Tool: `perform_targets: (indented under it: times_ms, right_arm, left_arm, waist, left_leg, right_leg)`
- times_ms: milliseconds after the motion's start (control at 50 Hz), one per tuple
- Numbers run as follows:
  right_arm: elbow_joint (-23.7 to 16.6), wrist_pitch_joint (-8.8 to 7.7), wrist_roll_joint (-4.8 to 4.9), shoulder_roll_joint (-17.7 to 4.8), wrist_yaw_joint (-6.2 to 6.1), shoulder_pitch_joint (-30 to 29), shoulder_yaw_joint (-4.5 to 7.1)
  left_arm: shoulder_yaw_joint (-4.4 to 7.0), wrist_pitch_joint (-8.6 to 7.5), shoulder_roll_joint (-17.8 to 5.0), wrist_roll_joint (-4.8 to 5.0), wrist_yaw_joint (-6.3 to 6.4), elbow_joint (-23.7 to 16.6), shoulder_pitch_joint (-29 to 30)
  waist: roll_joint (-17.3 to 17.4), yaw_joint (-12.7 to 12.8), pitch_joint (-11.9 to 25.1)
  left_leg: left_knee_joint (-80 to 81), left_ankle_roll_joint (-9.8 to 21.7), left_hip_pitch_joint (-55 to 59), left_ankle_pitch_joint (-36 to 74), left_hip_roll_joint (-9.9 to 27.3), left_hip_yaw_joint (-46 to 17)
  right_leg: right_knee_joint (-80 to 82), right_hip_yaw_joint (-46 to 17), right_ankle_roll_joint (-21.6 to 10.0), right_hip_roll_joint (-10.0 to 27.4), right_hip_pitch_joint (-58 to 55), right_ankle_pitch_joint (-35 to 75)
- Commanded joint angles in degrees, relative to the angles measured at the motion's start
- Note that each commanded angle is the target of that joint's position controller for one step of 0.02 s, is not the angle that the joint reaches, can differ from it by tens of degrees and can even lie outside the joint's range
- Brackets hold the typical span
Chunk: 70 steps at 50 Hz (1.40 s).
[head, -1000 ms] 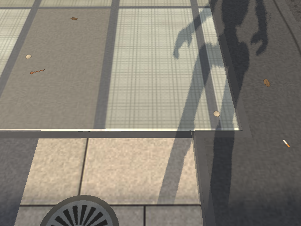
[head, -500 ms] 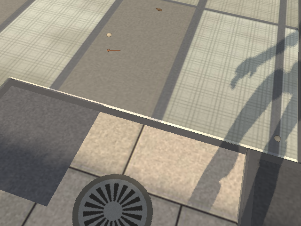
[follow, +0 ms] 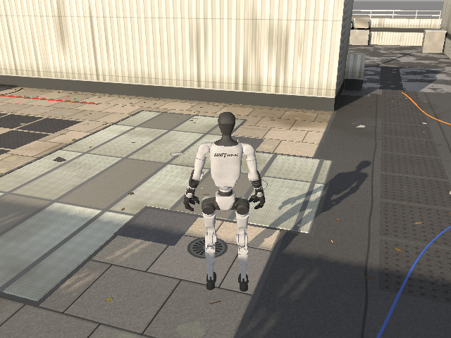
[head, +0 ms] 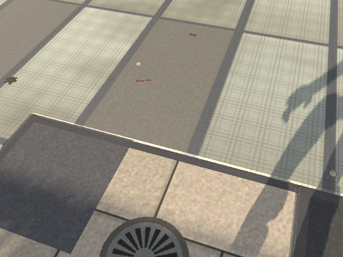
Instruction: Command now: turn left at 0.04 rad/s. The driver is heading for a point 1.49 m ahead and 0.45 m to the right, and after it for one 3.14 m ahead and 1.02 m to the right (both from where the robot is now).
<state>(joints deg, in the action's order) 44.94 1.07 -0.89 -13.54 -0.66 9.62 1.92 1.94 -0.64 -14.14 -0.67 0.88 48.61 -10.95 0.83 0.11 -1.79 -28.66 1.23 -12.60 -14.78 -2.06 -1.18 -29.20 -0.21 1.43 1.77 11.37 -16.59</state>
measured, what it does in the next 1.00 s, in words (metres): stands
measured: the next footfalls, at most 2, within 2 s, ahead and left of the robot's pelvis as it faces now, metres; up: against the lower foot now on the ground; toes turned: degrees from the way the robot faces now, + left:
right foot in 1.62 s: +0.43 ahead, -0.13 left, +0.00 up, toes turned -3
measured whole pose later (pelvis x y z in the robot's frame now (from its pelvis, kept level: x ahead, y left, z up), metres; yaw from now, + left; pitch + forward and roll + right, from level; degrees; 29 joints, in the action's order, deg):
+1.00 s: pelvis +0.00 -0.02 +0.00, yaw +0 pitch -2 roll +0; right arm 63.3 0.4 0.3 -12.1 -2.5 12.5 1.5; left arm 0.6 -0.3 -12.3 0.2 2.4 61.9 -14.6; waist 0.0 0.1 -1.5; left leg -29.8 0.4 -12.4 -17.5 -0.4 -1.6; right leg -29.4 -0.1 -0.6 -0.1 10.9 -18.0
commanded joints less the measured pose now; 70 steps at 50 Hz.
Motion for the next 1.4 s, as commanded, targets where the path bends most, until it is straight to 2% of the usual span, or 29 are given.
perform_targets:
  times_ms: [20,160,480,920,940,960,1000,1020,1060,1080,1100,1120,1140,1160,1180,1200,1220,1240,1260,1280,1300,1320,1340,1360,1400]
  right_arm:
    - [-2.5,-0.73,0.17,-5.6,-0.4,-1.8,1.69]
    - [1.9,-0.89,0.39,-5.9,-0.87,-0.2,2.0]
    - [10.4,-0.91,0.71,-5.9,-1.62,1.0,1.64]
    - [16.6,-0.97,0.84,-4.5,-1.83,3.0,0.44]
    - [17.2,-0.92,0.85,-3.8,-1.86,4.1,0.26]
    - [17.4,-0.82,1.2,-4.3,-1.98,4.5,0.44]
    - [16.7,-1.25,1.49,-5.1,-2.08,4.1,0.76]
    - [16.2,-1.97,1.55,-4.5,-1.92,3.6,0.64]
    - [15.2,-3.86,1.73,-2.6,-1.16,2.4,0.3]
    - [14.7,-4.68,1.93,-1.3,-0.65,1.9,0.06]
    - [14.3,-5.28,2.18,-1.0,-0.18,1.7,-0.04]
    - [14.3,-5.73,2.36,-1.4,0.18,2.2,0.05]
    - [14.8,-6.05,2.57,-1.1,0.35,4.0,0.05]
    - [16.3,-6.25,2.76,-0.7,0.35,8.1,0.09]
    - [18.4,-6.27,2.49,-2.1,0.21,12.9,0.7]
    - [20.4,-6.39,2.19,-6.3,-0.02,20.1,1.97]
    - [21.4,-6.76,2.41,-13.5,0.61,27.1,3.76]
    - [20.6,-7.62,1.24,-9.6,0.86,25.0,2.41]
    - [19.2,-8.27,1.13,-6.3,0.94,21.5,1.51]
    - [18.1,-8.51,1.23,-5.4,1.21,19.0,1.13]
    - [17.5,-8.25,1.43,-4.9,1.45,17.6,0.75]
    - [17.4,-7.77,1.28,-3.3,1.45,17.7,0.11]
    - [17.4,-7.18,1.09,-2.2,1.24,18.6,-0.29]
    - [17.3,-6.72,0.96,-2.4,0.88,19.2,-0.42]
    - [16.3,-6.14,0.7,-4.1,-0.04,18.3,-0.36]
  left_arm:
    - [1.25,-0.85,-6.8,0.1,0.52,-2.0,0.8]
    - [0.88,-0.69,-6.5,0.23,0.75,0.7,0.7]
    - [0.29,-0.35,-5.6,0.37,1.02,7.2,-0.3]
    - [-0.56,-0.19,-4.1,0.49,1.42,11.7,-4.3]
    - [-0.67,-0.1,-3.6,0.52,1.47,12.4,-5.5]
    - [-0.4,0.07,-4.2,0.89,1.65,12.5,-5.8]
    - [0.14,-0.07,-5.7,1.36,1.9,11.7,-5.6]
    - [0.28,-0.6,-6.0,1.57,1.81,11.4,-6.2]
    - [0.98,-1.94,-7.3,2.1,1.36,12.0,-9.9]
    - [1.54,-2.36,-8.7,2.22,1.12,12.3,-11.6]
    - [1.91,-2.59,-9.5,2.3,0.96,12.1,-11.2]
    - [1.86,-2.78,-9.1,2.22,0.82,11.1,-9.4]
    - [1.78,-2.84,-8.9,2.35,0.63,10.0,-6.9]
    - [1.71,-2.76,-8.9,2.72,0.39,8.6,-3.4]
    - [1.48,-2.78,-7.9,2.85,0.24,7.3,-0.9]
    - [0.62,-3.33,-4.6,2.58,-0.02,6.0,1.1]
    - [0.1,-4.6,-2.4,2.28,0.13,3.4,1.6]
    - [0.63,-5.48,-4.6,2.94,0.05,3.2,2.5]
    - [0.64,-6.08,-4.5,3.65,-0.59,3.7,0.8]
    - [0.66,-6.46,-4.3,3.45,-1.04,4.4,0.0]
    - [1.07,-6.76,-5.0,2.9,-1.3,4.2,1.1]
    - [1.47,-6.79,-5.4,2.38,-1.62,3.7,2.6]
    - [1.43,-6.56,-4.5,2.25,-2.06,3.5,3.0]
    - [1.15,-6.19,-3.2,2.14,-2.44,3.2,3.7]
    - [0.3,-5.61,-1.3,1.93,-2.68,0.8,8.8]
  waist:
    - [-2.4,0.2,1.8]
    - [-0.5,0.3,1.4]
    - [-1.0,0.1,0.5]
    - [-0.7,0.0,-0.6]
    - [-0.8,0.0,0.7]
    - [-1.1,0.0,-0.1]
    - [-2.0,0.1,-4.8]
    - [-2.7,0.4,-6.4]
    - [-6.1,1.8,-6.4]
    - [-9.4,1.9,-5.5]
    - [-10.9,1.5,-5.8]
    - [-10.1,0.4,-6.3]
    - [-9.7,-1.4,-6.7]
    - [-9.5,-4.0,-7.1]
    - [-6.7,-5.7,-6.6]
    - [3.1,-7.7,-4.1]
    - [17.6,-9.0,-1.3]
    - [11.1,-7.3,-2.5]
    - [6.3,-4.9,-4.3]
    - [4.1,-3.6,-3.8]
    - [2.5,-3.0,-4.4]
    - [2.7,-2.8,-4.2]
    - [3.7,-2.7,-3.5]
    - [4.0,-2.7,-3.2]
    - [3.4,-3.0,-4.8]
  left_leg:
    - [4.2,1.1,1.3,6.5,3.5,-4.0]
    - [4.4,0.3,2.2,8.8,3.6,-3.7]
    - [5.1,-0.1,3.1,9.8,3.5,-2.6]
    - [5.8,-0.3,1.7,7.6,3.0,-1.6]
    - [5.9,-0.2,2.2,1.8,2.4,-0.8]
    - [4.8,0.3,0.8,-7.8,1.2,0.1]
    - [3.2,2.0,-5.4,-23.0,0.9,-0.2]
    - [2.2,2.6,-7.8,-23.7,1.4,-0.7]
    - [-3.7,2.3,-12.1,-17.3,1.3,0.5]
    - [-8.8,1.8,-13.4,-12.3,0.6,2.9]
    - [-12.3,2.3,-12.8,-9.5,1.5,2.9]
    - [-12.4,3.2,-11.0,-9.8,2.3,2.4]
    - [-8.4,4.2,-7.1,-10.8,2.3,3.0]
    - [-0.5,5.0,1.0,-9.5,1.8,3.6]
    - [3.9,4.7,9.0,-5.2,1.8,1.9]
    - [9.4,6.9,17.4,-9.1,9.2,-11.0]
    - [17.7,14.2,23.9,-12.7,21.3,-33.1]
    - [18.4,16.5,23.3,-10.9,24.5,-39.1]
    - [17.5,15.1,23.4,-6.7,23.1,-33.6]
    - [17.4,13.1,23.4,-3.1,20.7,-27.2]
    - [17.9,11.4,23.1,3.4,19.4,-22.2]
    - [18.3,9.8,21.8,10.5,17.4,-17.1]
    - [18.8,9.0,20.5,14.4,15.8,-13.6]
    - [19.4,8.9,19.1,17.0,14.8,-11.0]
    - [21.3,9.1,13.5,18.3,13.1,-7.1]
  right_leg:
    - [5.4,-2.9,-1.5,2.6,1.2,7.1]
    - [5.6,-2.5,-1.8,1.9,0.7,7.8]
    - [6.8,-1.4,-1.9,0.5,0.4,8.4]
    - [7.3,-1.0,-2.2,-0.3,1.3,6.8]
    - [7.5,-0.5,-2.4,-0.9,0.8,1.0]
    - [7.2,-0.3,-3.2,-1.6,1.9,-8.4]
    - [7.9,-3.1,-5.7,-0.3,6.3,-24.5]
    - [8.9,-5.8,-7.0,1.5,7.0,-27.2]
    - [12.3,-14.2,-10.4,7.0,3.2,-28.9]
    - [15.8,-20.5,-12.8,11.4,1.2,-30.5]
    - [18.4,-25.4,-14.7,14.9,2.4,-30.5]
    - [19.1,-25.9,-14.9,15.6,4.7,-29.0]
    - [18.5,-23.1,-13.8,14.2,7.3,-27.1]
    - [16.1,-18.5,-11.7,11.4,12.0,-24.2]
    - [10.6,-13.0,-9.4,7.2,16.3,-17.8]
    - [-5.0,-3.9,-5.8,1.0,23.3,-8.9]
    - [-22.7,2.9,-3.2,-4.4,32.4,-10.1]
    - [-34.8,-2.7,-3.8,-2.6,38.0,-14.6]
    - [-40.1,-4.9,-5.1,-0.2,41.3,-10.4]
    - [-40.9,-4.3,-5.9,1.7,42.2,-5.5]
    - [-39.1,-3.6,-6.1,3.2,43.0,-1.5]
    - [-36.7,-2.5,-5.8,4.4,41.2,1.2]
    - [-34.5,-1.3,-5.1,4.6,39.1,2.8]
    - [-32.1,0.0,-4.3,4.6,37.6,4.6]
    - [-23.0,1.8,-2.5,3.8,34.0,8.8]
